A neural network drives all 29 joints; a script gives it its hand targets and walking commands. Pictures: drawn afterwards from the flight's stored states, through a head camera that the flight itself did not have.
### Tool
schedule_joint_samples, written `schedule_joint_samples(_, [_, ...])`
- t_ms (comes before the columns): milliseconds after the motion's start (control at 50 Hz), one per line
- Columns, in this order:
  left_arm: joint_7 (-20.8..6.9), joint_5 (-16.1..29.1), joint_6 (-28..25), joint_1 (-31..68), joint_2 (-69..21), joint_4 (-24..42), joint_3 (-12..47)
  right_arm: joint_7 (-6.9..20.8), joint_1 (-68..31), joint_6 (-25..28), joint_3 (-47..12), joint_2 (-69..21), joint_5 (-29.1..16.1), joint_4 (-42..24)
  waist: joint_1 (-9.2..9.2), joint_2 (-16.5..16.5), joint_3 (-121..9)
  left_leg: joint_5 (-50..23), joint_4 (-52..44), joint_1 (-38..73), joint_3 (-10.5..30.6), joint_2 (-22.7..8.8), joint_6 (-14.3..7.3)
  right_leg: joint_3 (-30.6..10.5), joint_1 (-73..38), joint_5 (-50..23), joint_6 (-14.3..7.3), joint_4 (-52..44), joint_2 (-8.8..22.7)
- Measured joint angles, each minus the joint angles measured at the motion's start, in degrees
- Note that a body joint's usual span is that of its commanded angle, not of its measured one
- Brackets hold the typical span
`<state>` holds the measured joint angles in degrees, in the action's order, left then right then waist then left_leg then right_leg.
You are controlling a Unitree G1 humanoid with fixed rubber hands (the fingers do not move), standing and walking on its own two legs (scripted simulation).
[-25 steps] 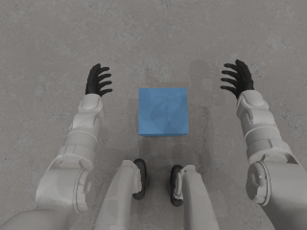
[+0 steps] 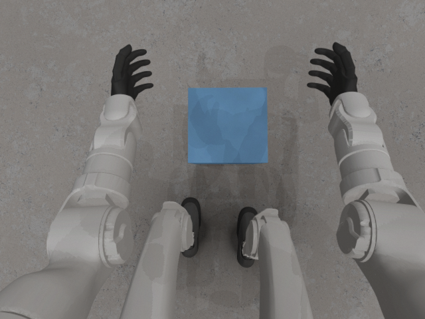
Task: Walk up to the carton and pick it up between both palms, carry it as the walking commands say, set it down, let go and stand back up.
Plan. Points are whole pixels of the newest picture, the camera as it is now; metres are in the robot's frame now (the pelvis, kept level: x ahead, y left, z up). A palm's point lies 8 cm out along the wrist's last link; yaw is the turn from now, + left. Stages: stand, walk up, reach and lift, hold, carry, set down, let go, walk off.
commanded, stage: reach and lift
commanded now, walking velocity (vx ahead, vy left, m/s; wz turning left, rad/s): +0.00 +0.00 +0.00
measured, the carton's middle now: (226, 131) +0.46 -0.01 -0.47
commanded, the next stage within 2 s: none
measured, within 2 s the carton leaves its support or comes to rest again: neither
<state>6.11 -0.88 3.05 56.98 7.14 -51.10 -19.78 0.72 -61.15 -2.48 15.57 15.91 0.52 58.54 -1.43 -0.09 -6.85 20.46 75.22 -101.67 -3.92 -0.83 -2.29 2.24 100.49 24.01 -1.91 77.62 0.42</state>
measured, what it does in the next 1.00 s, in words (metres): lowers itself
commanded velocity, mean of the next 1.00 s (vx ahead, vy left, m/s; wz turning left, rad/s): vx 0.00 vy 0.00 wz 0.00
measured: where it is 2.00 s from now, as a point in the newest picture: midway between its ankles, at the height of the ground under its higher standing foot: (217, 242)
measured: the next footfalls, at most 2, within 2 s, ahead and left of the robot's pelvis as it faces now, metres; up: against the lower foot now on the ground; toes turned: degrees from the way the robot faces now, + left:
none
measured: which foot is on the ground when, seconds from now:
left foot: down 0.00-1.00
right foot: down 0.00-1.00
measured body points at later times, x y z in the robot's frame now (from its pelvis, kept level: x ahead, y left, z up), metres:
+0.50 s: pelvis -0.02 +0.00 -0.14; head +0.31 +0.00 +0.16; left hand +0.48 +0.19 -0.29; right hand +0.51 -0.19 -0.29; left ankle +0.10 +0.10 -0.56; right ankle +0.07 -0.10 -0.56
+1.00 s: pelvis -0.04 +0.00 -0.22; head +0.32 -0.02 +0.05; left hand +0.49 +0.20 -0.39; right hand +0.49 -0.18 -0.41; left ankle +0.09 +0.10 -0.56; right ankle +0.07 -0.10 -0.56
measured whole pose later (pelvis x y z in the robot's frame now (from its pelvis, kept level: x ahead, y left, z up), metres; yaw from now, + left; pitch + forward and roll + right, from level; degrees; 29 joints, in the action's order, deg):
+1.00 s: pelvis -0.04 +0.00 -0.22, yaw +2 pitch +37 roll +1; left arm 8.6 16.6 -0.2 76.4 18.6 -66.2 -5.2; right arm -5.4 -75.4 0.6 -1.5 21.8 -15.4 65.3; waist -0.9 -2.4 16.3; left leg 28.2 122.1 -131.2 -4.7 -1.9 -3.4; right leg 3.1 129.1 34.2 -4.0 125.9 2.9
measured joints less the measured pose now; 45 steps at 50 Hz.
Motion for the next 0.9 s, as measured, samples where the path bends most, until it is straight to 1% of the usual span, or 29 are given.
schedule_joint_samples(60, [1.2, 1.2, 0.3, 1.0, 0.5, 0.2, 0.9, -0.6, -0.5, 0.0, -1.1, 0.7, -1.1, -0.6, 0.08, -0.2, 0.7, 1.4, 5.0, -4.0, -0.1, 0.0, -0.2, 0.0, 4.0, 1.6, 0.0, 5.1, 0.3])
schedule_joint_samples(140, [2.7, 3.7, 0.8, 1.0, 1.4, 2.0, 3.2, -1.4, -0.7, -0.4, -3.0, 2.3, -4.0, -2.3, 0.33, -0.3, 2.1, 2.7, 10.7, -8.7, -0.3, 0.0, -0.6, 0.0, 8.5, 3.2, -0.1, 11.0, 0.6])
schedule_joint_samples(220, [3.4, 5.8, 1.5, 1.6, 2.5, 2.5, 5.0, -2.0, -1.2, -1.3, -5.0, 4.0, -6.9, -3.2, 0.61, -0.1, 3.2, 4.0, 16.0, -12.6, -0.3, -0.1, -0.7, 0.1, 12.3, 4.6, -0.2, 16.3, 0.8])
schedule_joint_samples(360, [3.6, 7.2, 2.2, 5.1, 3.7, 0.2, 5.7, -2.1, -5.2, -1.8, -6.9, 5.6, -9.6, -0.9, 0.46, -0.1, 5.3, 5.8, 24.1, -18.2, -0.5, -0.5, -0.9, 0.1, 17.9, 6.6, -0.5, 24.5, 1.0])
schedule_joint_samples(480, [3.5, 7.9, 1.1, 7.2, 3.9, -2.2, 6.2, -3.0, -7.4, -0.8, -8.2, 4.8, -10.0, 1.6, 0.22, -0.3, 7.5, 6.9, 29.8, -21.8, -0.5, -0.5, -0.9, 0.3, 21.3, 8.1, -0.8, 30.4, 1.3])
schedule_joint_samples(600, [3.7, 9.2, -0.3, 8.2, 4.5, -3.8, 7.4, -4.2, -8.2, 0.4, -8.9, 5.1, -10.6, 2.9, 0.55, -0.6, 10.5, 7.8, 34.9, -24.7, -0.3, -0.5, -0.8, 0.6, 23.9, 9.4, -1.1, 35.7, 1.8])
schedule_joint_samples(720, [3.6, 10.7, -1.2, 11.1, 6.3, -7.4, 8.6, -4.5, -10.6, 1.3, -11.4, 6.6, -13.4, 5.6, 1.22, -0.3, 14.9, 8.1, 39.8, -26.9, -0.3, -0.9, -0.9, 0.8, 26.1, 9.8, -1.5, 40.6, 1.8])
schedule_joint_samples(780, [3.6, 11.5, -1.9, 12.6, 6.8, -8.3, 9.3, -4.6, -12.1, 1.7, -13.0, 6.9, -14.8, 5.8, 1.28, -0.3, 17.5, 7.9, 41.7, -28.0, -0.3, -1.2, -1.0, 0.9, 27.2, 9.6, -1.7, 42.5, 1.8])
schedule_joint_samples(840, [3.4, 12.2, -1.9, 16.1, 8.6, -12.2, 10.5, -4.7, -13.6, 2.0, -14.6, 7.3, -15.9, 6.9, 0.62, -0.8, 19.6, 7.8, 43.6, -28.8, -0.4, -1.2, -1.0, 1.0, 28.0, 9.6, -1.8, 44.5, 2.0])
schedule_joint_samples(900, [3.2, 14.1, -2.7, 17.9, 10.2, -13.1, 11.7, -5.1, -14.8, 2.4, -16.0, 7.2, -16.4, 7.4, 0.21, -1.6, 21.6, 7.7, 45.1, -29.1, -0.7, -1.3, -1.0, 0.7, 28.5, 9.7, -1.9, 46.4, 2.1])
